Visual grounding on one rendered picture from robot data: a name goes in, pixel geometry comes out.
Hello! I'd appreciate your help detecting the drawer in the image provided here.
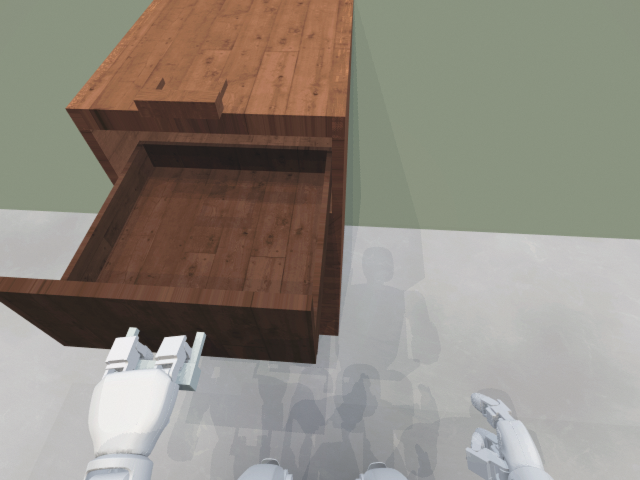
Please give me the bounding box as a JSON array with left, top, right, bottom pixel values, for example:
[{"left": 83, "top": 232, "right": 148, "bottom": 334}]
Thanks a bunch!
[{"left": 0, "top": 141, "right": 332, "bottom": 364}]

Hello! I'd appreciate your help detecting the robot right hand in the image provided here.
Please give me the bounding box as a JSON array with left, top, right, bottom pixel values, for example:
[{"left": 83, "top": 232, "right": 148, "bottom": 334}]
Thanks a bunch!
[{"left": 466, "top": 393, "right": 544, "bottom": 480}]

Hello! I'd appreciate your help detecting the robot left forearm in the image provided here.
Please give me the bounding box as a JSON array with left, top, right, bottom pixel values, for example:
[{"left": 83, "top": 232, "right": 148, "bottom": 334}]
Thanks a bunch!
[{"left": 84, "top": 454, "right": 153, "bottom": 480}]

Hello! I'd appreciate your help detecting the handle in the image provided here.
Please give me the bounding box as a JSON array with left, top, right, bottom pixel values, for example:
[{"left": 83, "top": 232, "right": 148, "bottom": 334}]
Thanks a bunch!
[
  {"left": 114, "top": 327, "right": 206, "bottom": 391},
  {"left": 134, "top": 89, "right": 224, "bottom": 120}
]

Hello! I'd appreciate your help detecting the robot left hand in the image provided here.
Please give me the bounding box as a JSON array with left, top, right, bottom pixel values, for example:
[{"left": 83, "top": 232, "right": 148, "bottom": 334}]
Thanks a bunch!
[{"left": 88, "top": 335, "right": 192, "bottom": 458}]

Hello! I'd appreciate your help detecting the robot right shin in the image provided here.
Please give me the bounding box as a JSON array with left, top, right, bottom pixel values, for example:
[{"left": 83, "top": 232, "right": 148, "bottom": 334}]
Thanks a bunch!
[{"left": 367, "top": 462, "right": 387, "bottom": 471}]

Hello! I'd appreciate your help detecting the cabinet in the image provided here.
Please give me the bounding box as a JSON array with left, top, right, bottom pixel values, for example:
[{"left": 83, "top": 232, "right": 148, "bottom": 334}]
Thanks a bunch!
[{"left": 65, "top": 0, "right": 354, "bottom": 336}]

